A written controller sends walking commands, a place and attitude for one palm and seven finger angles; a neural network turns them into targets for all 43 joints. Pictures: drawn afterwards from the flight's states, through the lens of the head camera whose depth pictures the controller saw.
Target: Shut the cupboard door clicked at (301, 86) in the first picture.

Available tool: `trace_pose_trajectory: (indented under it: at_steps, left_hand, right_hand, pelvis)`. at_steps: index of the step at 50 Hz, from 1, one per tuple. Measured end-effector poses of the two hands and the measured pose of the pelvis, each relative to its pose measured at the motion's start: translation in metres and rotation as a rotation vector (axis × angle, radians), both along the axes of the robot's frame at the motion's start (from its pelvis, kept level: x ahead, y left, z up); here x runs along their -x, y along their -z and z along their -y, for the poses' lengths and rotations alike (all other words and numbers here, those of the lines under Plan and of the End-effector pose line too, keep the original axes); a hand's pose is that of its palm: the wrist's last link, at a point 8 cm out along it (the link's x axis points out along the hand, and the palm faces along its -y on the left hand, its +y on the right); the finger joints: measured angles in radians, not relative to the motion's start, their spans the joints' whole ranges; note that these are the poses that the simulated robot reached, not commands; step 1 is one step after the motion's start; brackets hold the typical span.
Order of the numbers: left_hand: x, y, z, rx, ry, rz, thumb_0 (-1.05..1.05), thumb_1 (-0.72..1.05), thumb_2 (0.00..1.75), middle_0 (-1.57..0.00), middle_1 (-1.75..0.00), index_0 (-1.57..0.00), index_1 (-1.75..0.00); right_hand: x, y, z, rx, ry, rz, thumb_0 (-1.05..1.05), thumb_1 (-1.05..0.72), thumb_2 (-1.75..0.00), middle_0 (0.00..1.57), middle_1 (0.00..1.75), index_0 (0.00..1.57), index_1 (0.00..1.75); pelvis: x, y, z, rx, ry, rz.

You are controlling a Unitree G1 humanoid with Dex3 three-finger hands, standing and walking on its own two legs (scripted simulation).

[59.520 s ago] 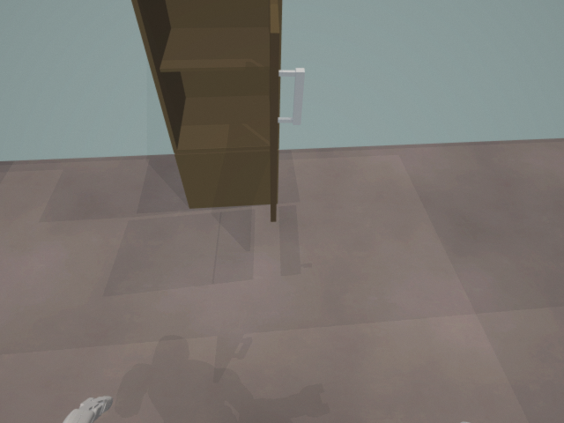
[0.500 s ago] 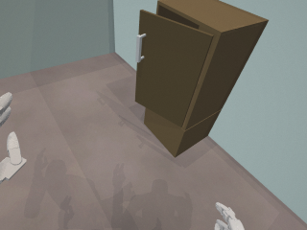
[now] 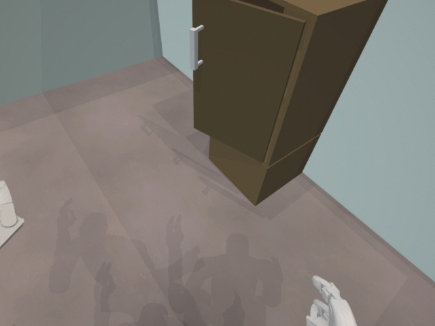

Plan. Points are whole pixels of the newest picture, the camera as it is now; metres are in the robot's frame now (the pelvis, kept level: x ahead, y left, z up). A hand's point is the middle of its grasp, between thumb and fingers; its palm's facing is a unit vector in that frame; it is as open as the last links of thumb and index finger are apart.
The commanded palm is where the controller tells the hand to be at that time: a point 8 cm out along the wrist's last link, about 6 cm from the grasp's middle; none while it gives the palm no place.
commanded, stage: let the arm hang, fingers relaxed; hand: left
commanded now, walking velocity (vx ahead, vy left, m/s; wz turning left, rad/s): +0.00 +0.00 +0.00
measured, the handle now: (197, 47) +0.98 +0.07 +0.02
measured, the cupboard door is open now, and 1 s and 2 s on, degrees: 18 18 18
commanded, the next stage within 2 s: look to check the result in 1.10 s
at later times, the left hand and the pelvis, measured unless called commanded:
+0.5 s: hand out of the picture -0.06 +0.17 -0.18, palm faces +0.05 -0.98 -0.18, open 7.2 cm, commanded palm none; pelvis +0.00 -0.01 +0.00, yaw +2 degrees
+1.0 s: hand out of the picture -0.03 +0.15 -0.18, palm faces +0.03 -0.99 -0.13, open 7.4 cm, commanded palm none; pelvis +0.00 +0.00 +0.00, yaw +0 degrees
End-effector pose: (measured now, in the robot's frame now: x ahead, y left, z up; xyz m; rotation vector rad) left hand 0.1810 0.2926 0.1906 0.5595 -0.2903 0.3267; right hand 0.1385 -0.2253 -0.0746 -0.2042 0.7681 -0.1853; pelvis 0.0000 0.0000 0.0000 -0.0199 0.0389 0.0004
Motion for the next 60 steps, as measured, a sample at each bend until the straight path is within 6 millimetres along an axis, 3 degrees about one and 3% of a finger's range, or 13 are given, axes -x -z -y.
trace_pose_trajectory:
  at_steps: [1,3,7,9,12,14,16,19,23,29,36,47,60]
  left_hand:
    - [0.0,0.005,-0.001,-0.033,0.008,-0.039,0.01,0.88,0.9,-0.21,-0.31,-0.21,-0.3]
    - [-0.007,0.043,-0.008,-0.002,-0.014,-0.222,0.01,0.89,0.9,-0.2,-0.3,-0.2,-0.3]
    - [0.006,0.166,-0.007,0.216,-0.123,-0.707,0.0,0.9,0.9,-0.2,-0.3,-0.2,-0.3]
    - [0.031,0.223,0.009,0.317,-0.146,-0.922,0.0,0.9,0.9,-0.2,-0.3,-0.2,-0.3]
    - [0.08,0.289,0.045,0.464,-0.148,-1.177,0.01,0.9,0.9,-0.2,-0.3,-0.2,-0.3]
    - [0.115,0.32,0.071,0.554,-0.144,-1.321,0.01,0.9,0.9,-0.2,-0.3,-0.2,-0.3]
    - [0.144,0.337,0.075,0.617,-0.216,-1.392,0.0,0.96,0.89,-0.2,-0.3,-0.2,-0.3]
    - [0.182,0.347,0.075,0.64,-0.262,-1.511,-0.01,1.0,0.89,-0.21,-0.3,-0.2,-0.3]
    - [0.225,0.342,0.073,0.642,-0.323,-1.638,-0.01,0.97,0.89,-0.2,-0.3,-0.2,-0.3]
    - [0.256,0.328,0.065,0.609,-0.394,-1.718,0.0,0.93,0.89,-0.2,-0.3,-0.2,-0.3]
    - [0.245,0.327,0.065,0.584,-0.386,-1.696,0.0,0.91,0.9,-0.2,-0.3,-0.2,-0.3]
    - [0.213,0.337,0.09,0.628,-0.287,-1.643,0.0,0.9,0.9,-0.2,-0.3,-0.2,-0.3]
    - [0.226,0.338,0.091,0.652,-0.301,-1.704,0.0,0.9,0.89,-0.2,-0.3,-0.2,-0.3]
  right_hand:
    - [-0.003,0.003,0.0,-0.016,-0.022,0.005,0.01,-0.9,-0.89,0.21,0.3,0.2,0.3]
    - [-0.009,0.017,0.001,-0.039,-0.075,-0.021,0.01,-0.9,-0.89,0.21,0.3,0.2,0.3]
    - [-0.009,0.042,0.01,-0.053,-0.092,-0.086,0.01,-0.9,-0.89,0.21,0.3,0.21,0.3]
    - [0.0,0.046,0.014,-0.044,-0.085,-0.126,0.01,-0.9,-0.89,0.21,0.3,0.21,0.3]
    - [0.021,0.046,0.02,-0.012,-0.073,-0.214,0.01,-0.9,-0.89,0.21,0.3,0.21,0.3]
    - [0.04,0.043,0.024,0.011,-0.062,-0.289,0.01,-0.9,-0.89,0.21,0.3,0.2,0.3]
    - [0.06,0.041,0.027,0.031,-0.05,-0.37,0.01,-0.9,-0.89,0.21,0.3,0.2,0.3]
    - [0.088,0.041,0.031,0.046,-0.024,-0.48,0.01,-0.9,-0.89,0.2,0.3,0.2,0.3]
    - [0.118,0.047,0.03,0.031,0.02,-0.573,0.01,-0.9,-0.89,0.2,0.3,0.2,0.3]
    - [0.142,0.061,0.015,-0.038,0.061,-0.62,0.01,-0.9,-0.9,0.2,0.3,0.2,0.29]
    - [0.156,0.071,-0.009,-0.114,0.08,-0.638,0.01,-0.9,-0.89,0.2,0.3,0.2,0.29]
    - [0.176,0.07,-0.027,-0.146,0.114,-0.681,0.01,-0.9,-0.89,0.2,0.3,0.2,0.3]
    - [0.182,0.065,-0.027,-0.121,0.14,-0.71,0.01,-0.9,-0.9,0.2,0.3,0.2,0.29]
  pelvis:
    - [0.0,0.0,0.0,0.005,-0.003,-0.008]
    - [0.001,0.003,-0.004,0.012,-0.005,-0.01]
    - [0.004,0.009,-0.01,0.007,-0.009,0.007]
    - [0.004,0.011,-0.009,0.0,-0.013,0.021]
    - [0.005,0.011,-0.003,-0.01,-0.022,0.04]
    - [0.004,0.01,0.002,-0.012,-0.028,0.048]
    - [0.005,0.008,0.006,-0.008,-0.036,0.049]
    - [0.005,0.004,0.01,-0.003,-0.042,0.045]
    - [0.004,0.0,0.008,0.003,-0.039,0.044]
    - [0.003,-0.003,0.002,0.0,-0.022,0.061]
    - [0.003,-0.004,0.0,-0.006,-0.007,0.076]
    - [0.001,-0.004,-0.003,-0.013,0.002,0.072]
    - [-0.003,-0.005,-0.009,-0.013,0.006,0.06]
